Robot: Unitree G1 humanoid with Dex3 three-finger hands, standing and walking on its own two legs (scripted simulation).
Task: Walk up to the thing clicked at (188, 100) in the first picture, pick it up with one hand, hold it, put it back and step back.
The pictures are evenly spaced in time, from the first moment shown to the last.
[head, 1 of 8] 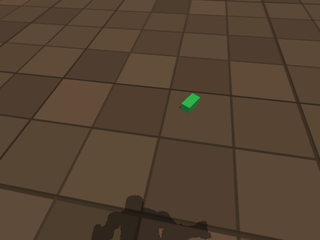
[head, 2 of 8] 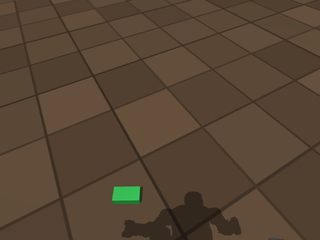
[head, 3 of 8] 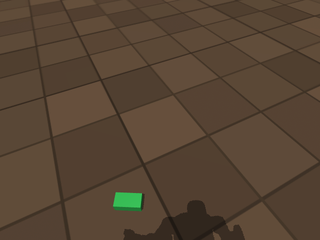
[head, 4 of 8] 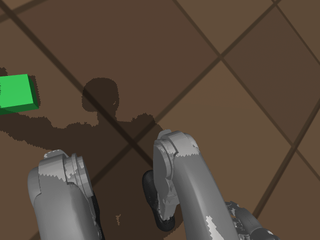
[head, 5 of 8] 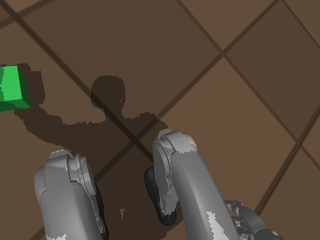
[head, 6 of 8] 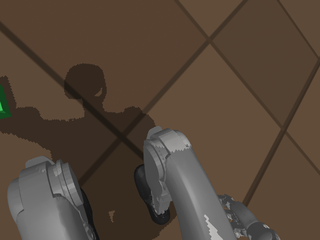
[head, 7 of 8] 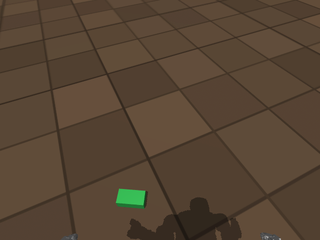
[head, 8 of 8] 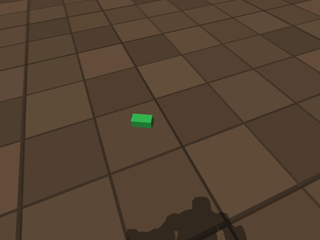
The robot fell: no
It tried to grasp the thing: yes
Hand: left
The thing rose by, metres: 0.66
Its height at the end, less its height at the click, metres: +0.00
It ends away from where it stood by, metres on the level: 0.02
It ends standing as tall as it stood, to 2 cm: yes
